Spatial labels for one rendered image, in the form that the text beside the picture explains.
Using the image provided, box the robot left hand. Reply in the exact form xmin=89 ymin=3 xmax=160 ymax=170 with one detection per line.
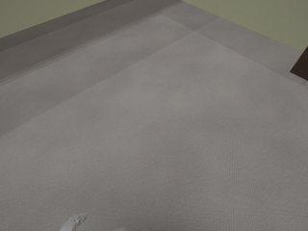
xmin=59 ymin=213 xmax=88 ymax=231

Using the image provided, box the cupboard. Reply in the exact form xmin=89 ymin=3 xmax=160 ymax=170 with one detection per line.
xmin=290 ymin=46 xmax=308 ymax=81

